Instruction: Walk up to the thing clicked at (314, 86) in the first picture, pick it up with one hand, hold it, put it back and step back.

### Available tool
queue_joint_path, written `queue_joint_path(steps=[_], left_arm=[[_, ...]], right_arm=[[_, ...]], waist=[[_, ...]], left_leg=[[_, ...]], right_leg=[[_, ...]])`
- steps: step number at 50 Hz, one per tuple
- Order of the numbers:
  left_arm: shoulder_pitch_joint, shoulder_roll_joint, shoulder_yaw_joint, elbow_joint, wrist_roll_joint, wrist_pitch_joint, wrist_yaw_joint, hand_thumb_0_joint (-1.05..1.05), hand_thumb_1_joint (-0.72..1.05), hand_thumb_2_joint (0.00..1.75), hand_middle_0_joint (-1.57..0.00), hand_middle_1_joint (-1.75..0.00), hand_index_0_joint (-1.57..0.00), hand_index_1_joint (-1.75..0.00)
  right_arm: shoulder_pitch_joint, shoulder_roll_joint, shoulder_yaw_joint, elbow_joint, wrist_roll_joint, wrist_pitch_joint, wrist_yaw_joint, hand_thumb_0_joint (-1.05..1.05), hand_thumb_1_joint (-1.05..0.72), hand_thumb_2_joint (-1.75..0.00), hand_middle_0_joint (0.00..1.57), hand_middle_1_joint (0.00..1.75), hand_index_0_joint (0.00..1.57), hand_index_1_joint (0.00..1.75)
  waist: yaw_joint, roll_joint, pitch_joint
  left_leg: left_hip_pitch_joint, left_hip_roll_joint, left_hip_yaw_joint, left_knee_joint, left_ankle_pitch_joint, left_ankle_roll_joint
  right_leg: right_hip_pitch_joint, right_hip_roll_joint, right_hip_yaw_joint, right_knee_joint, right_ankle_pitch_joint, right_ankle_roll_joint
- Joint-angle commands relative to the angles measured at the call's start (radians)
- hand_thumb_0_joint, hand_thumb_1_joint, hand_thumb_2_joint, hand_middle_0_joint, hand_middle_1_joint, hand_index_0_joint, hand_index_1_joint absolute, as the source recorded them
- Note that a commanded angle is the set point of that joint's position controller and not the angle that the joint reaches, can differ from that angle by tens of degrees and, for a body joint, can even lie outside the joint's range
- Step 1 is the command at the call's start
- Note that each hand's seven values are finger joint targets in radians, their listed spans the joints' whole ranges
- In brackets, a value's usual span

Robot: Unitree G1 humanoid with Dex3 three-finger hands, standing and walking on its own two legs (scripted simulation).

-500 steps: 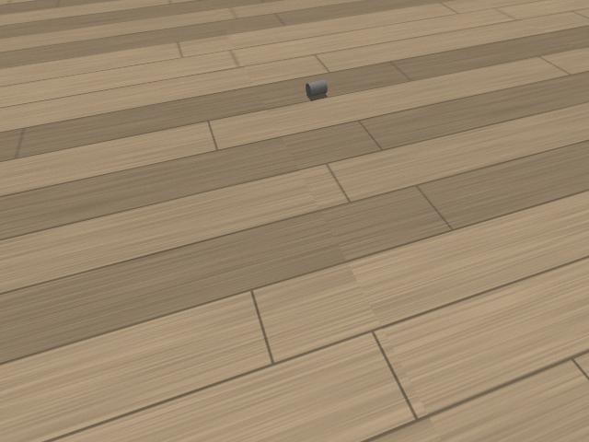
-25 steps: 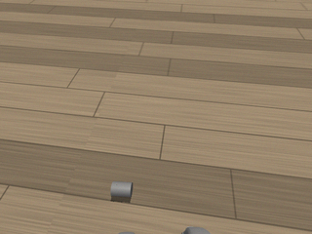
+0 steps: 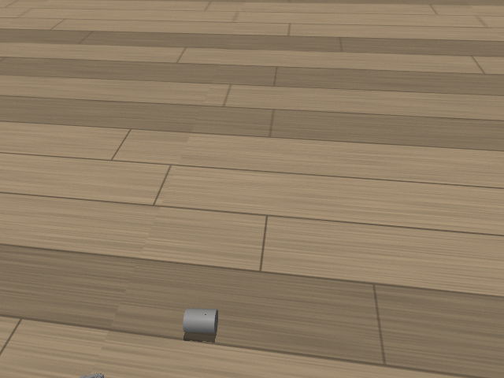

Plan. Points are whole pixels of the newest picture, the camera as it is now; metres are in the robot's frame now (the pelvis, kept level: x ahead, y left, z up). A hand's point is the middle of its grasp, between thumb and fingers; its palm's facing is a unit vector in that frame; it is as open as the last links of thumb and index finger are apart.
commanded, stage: stand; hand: left
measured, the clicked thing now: (201, 320) +0.47 +0.23 -0.73
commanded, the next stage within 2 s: none
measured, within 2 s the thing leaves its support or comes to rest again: neither
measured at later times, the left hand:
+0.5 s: hand out of the picture +0.08 +0.25 -0.15, palm faces -0.02 -0.94 -0.34, open 7.4 cm
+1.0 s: hand out of the picture +0.11 +0.26 -0.15, palm faces -0.01 -0.94 -0.34, open 7.4 cm
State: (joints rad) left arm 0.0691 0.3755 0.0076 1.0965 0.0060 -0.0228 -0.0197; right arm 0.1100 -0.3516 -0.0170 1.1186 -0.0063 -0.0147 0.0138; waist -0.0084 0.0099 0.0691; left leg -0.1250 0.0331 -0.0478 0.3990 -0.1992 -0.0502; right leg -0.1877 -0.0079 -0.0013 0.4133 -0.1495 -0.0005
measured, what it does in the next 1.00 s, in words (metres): stands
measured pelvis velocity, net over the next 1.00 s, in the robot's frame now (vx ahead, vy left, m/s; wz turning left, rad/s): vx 0.02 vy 0.00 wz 0.00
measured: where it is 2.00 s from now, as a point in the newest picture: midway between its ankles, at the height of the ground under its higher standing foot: outside the picture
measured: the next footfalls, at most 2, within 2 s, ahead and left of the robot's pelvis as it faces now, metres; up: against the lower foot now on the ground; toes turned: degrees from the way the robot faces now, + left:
none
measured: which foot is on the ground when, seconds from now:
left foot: down 0.00-1.00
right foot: down 0.00-1.00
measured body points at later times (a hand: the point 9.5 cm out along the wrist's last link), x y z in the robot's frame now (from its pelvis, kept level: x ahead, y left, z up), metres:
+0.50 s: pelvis +0.01 +0.00 +0.00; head +0.02 +0.00 +0.45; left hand +0.08 +0.30 -0.13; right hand +0.08 -0.30 -0.13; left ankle +0.02 +0.15 -0.74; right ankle +0.05 -0.12 -0.74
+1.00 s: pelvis +0.02 +0.00 +0.00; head +0.03 +0.00 +0.45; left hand +0.11 +0.30 -0.12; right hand +0.10 -0.30 -0.13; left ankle +0.02 +0.15 -0.74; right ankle +0.05 -0.12 -0.74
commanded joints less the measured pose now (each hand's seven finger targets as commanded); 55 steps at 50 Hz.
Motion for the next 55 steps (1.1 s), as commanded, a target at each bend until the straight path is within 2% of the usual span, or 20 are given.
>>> queue_joint_path(steps=[1, 3, 6, 7, 11, 18, 20, 21, 23, 29, 33, 35, 36, 40, 42, 44, 48, 50, 52, 55], left_arm=[[-0.05, 0.208, 0.037, -0.036, -0.004, -0.02, 0.018, 0.0, 0.9, 0.9, -0.2, -0.3, -0.2, -0.3], [-0.064, 0.221, 0.041, -0.035, -0.004, -0.017, 0.017, 0.0, 0.9, 0.9, -0.2, -0.3, -0.2, -0.3], [-0.054, 0.215, 0.042, -0.025, -0.004, -0.01, 0.015, 0.0, 0.9, 0.9, -0.2, -0.3, -0.2, -0.3], [-0.046, 0.217, 0.041, -0.026, -0.003, -0.013, 0.015, 0.0, 0.9, 0.9, -0.2, -0.3, -0.2, -0.3], [-0.047, 0.211, 0.04, -0.023, -0.003, -0.017, 0.016, 0.0, 0.9, 0.9, -0.2, -0.3, -0.2, -0.3], [-0.039, 0.214, 0.04, -0.014, -0.002, -0.015, 0.017, 0.0, 0.9, 0.9, -0.2, -0.3, -0.2, -0.3], [-0.036, 0.203, 0.039, -0.011, -0.003, -0.018, 0.018, 0.0, 0.9, 0.9, -0.2, -0.3, -0.2, -0.3], [-0.032, 0.203, 0.038, -0.011, -0.002, -0.015, 0.017, 0.0, 0.9, 0.9, -0.2, -0.3, -0.2, -0.3], [-0.035, 0.205, 0.041, -0.008, -0.003, -0.016, 0.019, 0.0, 0.9, 0.9, -0.2, -0.3, -0.2, -0.3], [-0.021, 0.194, 0.038, -0.005, -0.002, -0.009, 0.017, 0.0, 0.9, 0.9, -0.2, -0.3, -0.2, -0.3], [-0.032, 0.199, 0.039, -0.01, 0.0, -0.013, 0.019, 0.0, 0.9, 0.9, -0.2, -0.3, -0.2, -0.3], [-0.032, 0.196, 0.038, -0.011, -0.001, -0.018, 0.02, 0.0, 0.9, 0.9, -0.2, -0.3, -0.2, -0.3], [-0.031, 0.196, 0.038, -0.011, -0.003, -0.017, 0.02, 0.0, 0.9, 0.9, -0.2, -0.3, -0.2, -0.3], [-0.042, 0.195, 0.039, -0.017, -0.003, -0.015, 0.021, 0.0, 0.9, 0.9, -0.2, -0.3, -0.2, -0.3], [-0.037, 0.194, 0.039, -0.013, -0.002, -0.013, 0.021, 0.0, 0.9, 0.9, -0.2, -0.3, -0.2, -0.3], [-0.038, 0.199, 0.041, -0.014, -0.002, -0.011, 0.021, 0.0, 0.9, 0.9, -0.2, -0.3, -0.2, -0.3], [-0.032, 0.19, 0.038, -0.014, -0.001, -0.011, 0.019, 0.0, 0.9, 0.9, -0.2, -0.3, -0.2, -0.3], [-0.049, 0.2, 0.041, -0.018, -0.001, -0.01, 0.02, 0.0, 0.9, 0.9, -0.2, -0.3, -0.2, -0.3], [-0.037, 0.193, 0.037, -0.018, 0.001, -0.012, 0.019, 0.0, 0.9, 0.9, -0.2, -0.3, -0.2, -0.3], [-0.028, 0.189, 0.036, -0.012, -0.001, -0.01, 0.02, 0.0, 0.9, 0.9, -0.2, -0.3, -0.2, -0.3]], right_arm=[[-0.04, -0.213, -0.036, -0.047, 0.001, -0.02, -0.009, 0.0, -0.9, -0.9, 0.2, 0.3, 0.2, 0.3], [-0.037, -0.211, -0.038, -0.043, -0.003, -0.018, -0.008, 0.0, -0.9, -0.9, 0.2, 0.3, 0.2, 0.3], [-0.046, -0.216, -0.036, -0.038, -0.007, -0.015, -0.006, 0.0, -0.9, -0.9, 0.2, 0.3, 0.2, 0.3], [-0.054, -0.213, -0.037, -0.043, -0.005, -0.014, -0.005, 0.0, -0.9, -0.9, 0.2, 0.3, 0.2, 0.3], [-0.06, -0.206, -0.034, -0.039, -0.005, -0.02, -0.008, 0.0, -0.9, -0.9, 0.2, 0.3, 0.2, 0.3], [-0.052, -0.202, -0.029, -0.03, -0.004, -0.013, -0.01, 0.0, -0.9, -0.9, 0.2, 0.3, 0.2, 0.3], [-0.061, -0.212, -0.03, -0.029, -0.004, -0.015, -0.011, 0.0, -0.9, -0.9, 0.2, 0.3, 0.2, 0.3], [-0.054, -0.205, -0.027, -0.028, -0.003, -0.014, -0.013, 0.0, -0.9, -0.9, 0.2, 0.3, 0.2, 0.3], [-0.057, -0.212, -0.028, -0.028, -0.005, -0.014, -0.015, 0.0, -0.9, -0.9, 0.2, 0.3, 0.2, 0.3], [-0.058, -0.212, -0.022, -0.025, -0.003, -0.012, -0.014, 0.0, -0.9, -0.9, 0.2, 0.3, 0.2, 0.3], [-0.053, -0.208, -0.024, -0.027, -0.003, -0.011, -0.014, 0.0, -0.9, -0.9, 0.2, 0.3, 0.2, 0.3], [-0.056, -0.212, -0.025, -0.031, -0.004, -0.012, -0.014, 0.0, -0.9, -0.9, 0.2, 0.3, 0.2, 0.3], [-0.049, -0.212, -0.024, -0.029, -0.003, -0.01, -0.014, 0.0, -0.9, -0.9, 0.2, 0.3, 0.2, 0.3], [-0.058, -0.213, -0.023, -0.033, -0.004, -0.013, -0.017, 0.0, -0.9, -0.9, 0.2, 0.3, 0.2, 0.3], [-0.059, -0.212, -0.021, -0.032, -0.003, -0.012, -0.017, 0.0, -0.9, -0.9, 0.2, 0.3, 0.2, 0.3], [-0.055, -0.214, -0.022, -0.032, -0.003, -0.01, -0.016, 0.0, -0.9, -0.9, 0.2, 0.3, 0.2, 0.3], [-0.066, -0.215, -0.022, -0.036, -0.003, -0.012, -0.016, 0.0, -0.9, -0.9, 0.2, 0.3, 0.2, 0.3], [-0.048, -0.21, -0.019, -0.033, -0.004, -0.012, -0.016, 0.0, -0.9, -0.9, 0.2, 0.3, 0.2, 0.3], [-0.06, -0.221, -0.024, -0.039, -0.005, -0.013, -0.017, 0.0, -0.9, -0.9, 0.2, 0.3, 0.2, 0.3], [-0.059, -0.218, -0.019, -0.036, -0.003, -0.014, -0.018, 0.0, -0.9, -0.9, 0.2, 0.3, 0.2, 0.3]], waist=[[0.008, -0.055, -0.058], [0.004, -0.062, -0.041], [0.012, -0.013, -0.025], [0.017, -0.028, -0.043], [0.013, -0.004, -0.101], [0.011, -0.017, -0.09], [0.012, 0.005, -0.114], [0.011, -0.003, -0.104], [0.009, -0.002, -0.123], [0.018, 0.013, -0.069], [0.011, -0.019, -0.092], [0.008, -0.019, -0.121], [0.008, -0.019, -0.109], [0.008, -0.021, -0.121], [0.009, -0.006, -0.11], [0.011, -0.015, -0.086], [0.017, -0.001, -0.097], [0.01, -0.009, -0.086], [0.011, 0.008, -0.117], [0.015, 0.009, -0.1]], left_leg=[[-0.048, 0.079, -0.073, -0.098, 0.012, 0.057], [-0.048, 0.073, -0.069, -0.106, -0.03, 0.053], [-0.099, 0.079, -0.083, -0.136, -0.129, 0.055], [-0.088, 0.071, -0.074, -0.119, -0.097, 0.058], [-0.02, 0.083, -0.07, -0.106, 0.028, 0.055], [-0.038, 0.078, -0.063, -0.109, 0.016, 0.055], [-0.026, 0.088, -0.067, -0.1, 0.073, 0.059], [-0.03, 0.084, -0.064, -0.105, 0.054, 0.055], [-0.026, 0.089, -0.064, -0.102, 0.092, 0.057], [-0.05, 0.083, -0.065, -0.125, 0.01, 0.052], [-0.018, 0.085, -0.06, -0.108, 0.066, 0.054], [-0.003, 0.088, -0.056, -0.094, 0.125, 0.056], [-0.016, 0.086, -0.057, -0.102, 0.102, 0.055], [0.006, 0.092, -0.052, -0.104, 0.155, 0.051], [-0.008, 0.094, -0.056, -0.11, 0.138, 0.054], [-0.025, 0.087, -0.056, -0.123, 0.076, 0.051], [-0.012, 0.091, -0.057, -0.119, 0.104, 0.052], [-0.043, 0.091, -0.061, -0.135, 0.081, 0.051], [-0.003, 0.094, -0.057, -0.116, 0.141, 0.052], [-0.003, 0.095, -0.058, -0.122, 0.135, 0.053]], right_leg=[[0.038, -0.115, 0.116, -0.123, -0.064, -0.02], [0.002, -0.115, 0.128, -0.142, -0.152, -0.02], [0.006, -0.105, 0.118, -0.129, -0.188, -0.017], [0.015, -0.115, 0.128, -0.144, -0.19, -0.018], [0.031, -0.119, 0.121, -0.124, -0.065, -0.021], [0.032, -0.116, 0.116, -0.128, -0.079, -0.021], [0.068, -0.117, 0.105, -0.111, 0.02, -0.018], [0.052, -0.114, 0.105, -0.115, -0.004, -0.018], [0.083, -0.118, 0.1, -0.101, 0.056, -0.019], [0.045, -0.108, 0.098, -0.12, -0.039, -0.013], [0.049, -0.115, 0.101, -0.125, -0.005, -0.015], [0.079, -0.119, 0.095, -0.115, 0.088, -0.014], [0.074, -0.115, 0.091, -0.116, 0.071, -0.011], [0.089, -0.118, 0.085, -0.103, 0.134, -0.015], [0.093, -0.116, 0.084, -0.106, 0.119, -0.013], [0.077, -0.11, 0.085, -0.122, 0.024, -0.011], [0.083, -0.115, 0.085, -0.121, 0.055, -0.014], [0.099, -0.112, 0.085, -0.115, 0.029, -0.014], [0.098, -0.118, 0.084, -0.111, 0.103, -0.016], [0.092, -0.114, 0.08, -0.109, 0.098, -0.015]])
